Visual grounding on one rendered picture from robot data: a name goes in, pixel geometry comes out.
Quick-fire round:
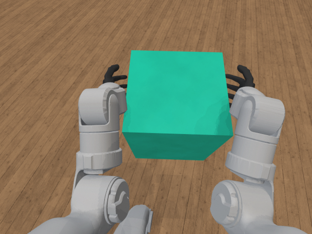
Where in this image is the left robot thigh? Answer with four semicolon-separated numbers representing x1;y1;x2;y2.
114;205;153;234

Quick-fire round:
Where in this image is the carton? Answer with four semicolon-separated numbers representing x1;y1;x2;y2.
122;50;234;160

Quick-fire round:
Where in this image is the left robot upper arm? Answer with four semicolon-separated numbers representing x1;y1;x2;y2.
28;175;130;234

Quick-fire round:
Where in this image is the robot right forearm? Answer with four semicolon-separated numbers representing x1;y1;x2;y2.
225;86;285;208

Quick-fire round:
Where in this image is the right robot hand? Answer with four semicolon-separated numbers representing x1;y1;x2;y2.
225;65;255;107

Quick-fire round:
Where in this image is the robot left forearm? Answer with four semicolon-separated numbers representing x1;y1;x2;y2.
71;82;127;202

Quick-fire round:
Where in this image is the right robot upper arm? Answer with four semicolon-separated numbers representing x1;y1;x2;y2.
210;180;307;234

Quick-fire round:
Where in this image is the left robot hand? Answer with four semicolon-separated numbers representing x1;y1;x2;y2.
103;64;127;88

